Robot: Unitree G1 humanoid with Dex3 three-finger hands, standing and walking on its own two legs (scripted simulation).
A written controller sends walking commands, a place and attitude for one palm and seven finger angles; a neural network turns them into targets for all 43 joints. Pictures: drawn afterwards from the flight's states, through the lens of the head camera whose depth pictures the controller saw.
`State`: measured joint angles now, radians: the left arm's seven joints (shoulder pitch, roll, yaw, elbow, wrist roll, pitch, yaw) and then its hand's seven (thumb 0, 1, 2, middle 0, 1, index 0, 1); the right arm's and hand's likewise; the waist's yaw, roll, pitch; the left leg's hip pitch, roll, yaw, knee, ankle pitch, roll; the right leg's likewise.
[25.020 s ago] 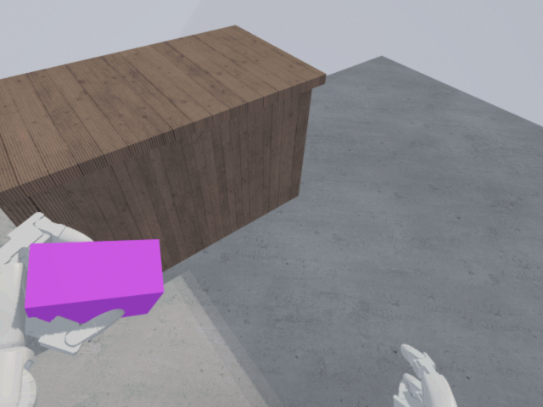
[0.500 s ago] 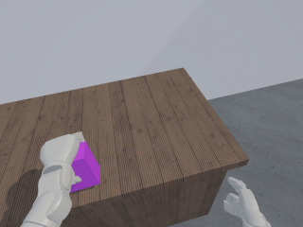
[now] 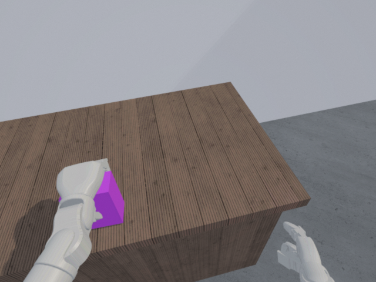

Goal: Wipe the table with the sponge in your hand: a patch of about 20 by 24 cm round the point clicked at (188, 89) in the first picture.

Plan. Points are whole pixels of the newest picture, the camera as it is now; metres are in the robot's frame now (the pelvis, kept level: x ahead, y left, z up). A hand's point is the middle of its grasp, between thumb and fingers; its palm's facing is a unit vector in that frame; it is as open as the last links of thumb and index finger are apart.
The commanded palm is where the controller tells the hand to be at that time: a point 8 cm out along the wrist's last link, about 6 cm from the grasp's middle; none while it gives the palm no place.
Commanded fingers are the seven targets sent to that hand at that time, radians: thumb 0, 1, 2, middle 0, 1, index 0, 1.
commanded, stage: wipe forward along the first lane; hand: left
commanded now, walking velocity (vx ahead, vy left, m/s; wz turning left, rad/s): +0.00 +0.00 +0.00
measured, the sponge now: (98, 206) +0.26 +0.27 -0.01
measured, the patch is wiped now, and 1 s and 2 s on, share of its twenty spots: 0.10 0.35 0.40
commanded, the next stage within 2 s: slide across to the middle lane in 1.42 s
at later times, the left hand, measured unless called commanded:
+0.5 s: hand (96, 170) +0.33 +0.29 +0.04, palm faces -0.06 -0.04 -1.00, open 10.2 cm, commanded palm +0.30 +0.29 +0.08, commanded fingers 0.00 0.10 1.30 -1.20 -1.60 -1.20 -1.60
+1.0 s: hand (95, 156) +0.37 +0.31 +0.04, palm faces -0.10 +0.00 -1.00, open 10.2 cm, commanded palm +0.35 +0.31 +0.07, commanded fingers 0.00 0.10 1.30 -1.20 -1.60 -1.20 -1.60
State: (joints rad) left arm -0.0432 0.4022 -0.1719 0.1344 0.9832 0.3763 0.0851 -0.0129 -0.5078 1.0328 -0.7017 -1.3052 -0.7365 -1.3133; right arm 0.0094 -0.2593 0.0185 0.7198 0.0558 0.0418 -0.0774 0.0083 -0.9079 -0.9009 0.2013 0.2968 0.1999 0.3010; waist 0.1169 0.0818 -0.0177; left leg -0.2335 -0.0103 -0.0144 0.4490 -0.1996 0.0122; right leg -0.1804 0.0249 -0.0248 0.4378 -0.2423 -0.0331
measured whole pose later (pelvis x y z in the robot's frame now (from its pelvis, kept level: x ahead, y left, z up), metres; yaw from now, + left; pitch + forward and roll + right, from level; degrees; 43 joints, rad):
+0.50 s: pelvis +0.01 +0.00 +0.00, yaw -1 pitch +3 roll +0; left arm -0.24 0.43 -0.08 0.41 0.99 0.33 0.11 -0.01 -0.51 1.04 -0.69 -1.32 -0.73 -1.33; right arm 0.11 -0.29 0.00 0.73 0.08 0.08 -0.07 0.01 -0.91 -0.90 0.20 0.30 0.20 0.30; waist 0.06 0.06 -0.07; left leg -0.33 0.00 -0.01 0.49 -0.22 0.01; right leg -0.28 0.03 -0.01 0.48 -0.26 -0.03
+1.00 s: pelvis +0.00 +0.01 -0.01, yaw +0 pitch +7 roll -1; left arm -0.50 0.47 -0.06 0.72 1.03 0.22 0.13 0.00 -0.51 1.04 -0.70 -1.32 -0.73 -1.33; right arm 0.15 -0.27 0.00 0.73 0.08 0.10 -0.07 0.01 -0.91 -0.90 0.20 0.30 0.20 0.30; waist 0.03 0.05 -0.08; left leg -0.45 -0.01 -0.02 0.55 -0.23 0.02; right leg -0.38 0.03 -0.03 0.51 -0.26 -0.02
